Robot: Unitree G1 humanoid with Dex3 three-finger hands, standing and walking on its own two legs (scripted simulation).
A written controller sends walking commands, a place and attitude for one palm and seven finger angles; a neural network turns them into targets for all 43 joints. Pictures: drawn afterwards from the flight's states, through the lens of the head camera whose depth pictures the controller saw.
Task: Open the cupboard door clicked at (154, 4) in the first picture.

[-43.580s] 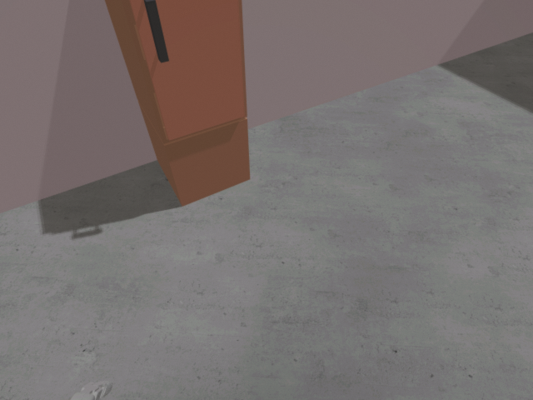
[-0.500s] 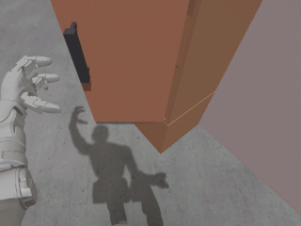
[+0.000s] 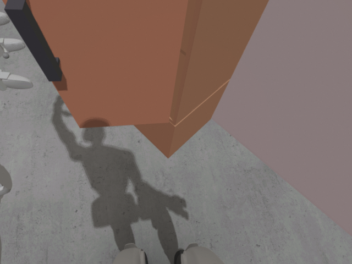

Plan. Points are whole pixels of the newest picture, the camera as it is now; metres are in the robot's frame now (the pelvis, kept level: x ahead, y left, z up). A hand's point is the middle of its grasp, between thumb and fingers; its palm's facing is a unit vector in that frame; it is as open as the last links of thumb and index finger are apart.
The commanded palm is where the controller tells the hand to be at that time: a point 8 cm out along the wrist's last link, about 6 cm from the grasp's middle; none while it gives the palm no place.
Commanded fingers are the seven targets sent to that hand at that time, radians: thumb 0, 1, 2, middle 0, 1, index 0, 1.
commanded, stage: move the hooked fingers beside the handle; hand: left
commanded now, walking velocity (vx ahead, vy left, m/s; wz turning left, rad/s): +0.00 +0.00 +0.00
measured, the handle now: (40, 39) +0.57 +0.24 +0.12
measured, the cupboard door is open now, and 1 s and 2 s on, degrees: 52 52 52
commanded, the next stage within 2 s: slide the fingers in behind the handle in 1.02 s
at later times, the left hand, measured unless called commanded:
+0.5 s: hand out of the picture +0.51 +0.31 +0.12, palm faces +0.05 -1.00 +0.01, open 14.0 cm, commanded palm +0.49 +0.35 +0.12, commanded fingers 0.00 -0.50 0.30 -0.30 -1.20 -0.30 -1.20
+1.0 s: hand out of the picture +0.50 +0.30 +0.12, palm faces +0.05 -1.00 +0.00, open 14.0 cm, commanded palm +0.49 +0.34 +0.11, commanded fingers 0.00 -0.50 0.30 -0.30 -1.20 -0.30 -1.20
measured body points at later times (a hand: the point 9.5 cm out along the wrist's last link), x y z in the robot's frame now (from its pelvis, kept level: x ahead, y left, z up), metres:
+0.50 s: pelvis +0.03 +0.01 +0.00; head +0.15 +0.05 +0.43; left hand +0.51 +0.37 +0.12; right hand +0.02 -0.27 -0.09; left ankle +0.01 +0.08 -0.70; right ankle -0.01 -0.11 -0.70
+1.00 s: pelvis +0.00 +0.01 -0.01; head +0.12 +0.05 +0.43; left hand +0.50 +0.35 +0.13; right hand -0.01 -0.26 -0.10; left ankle +0.01 +0.08 -0.70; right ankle -0.01 -0.11 -0.70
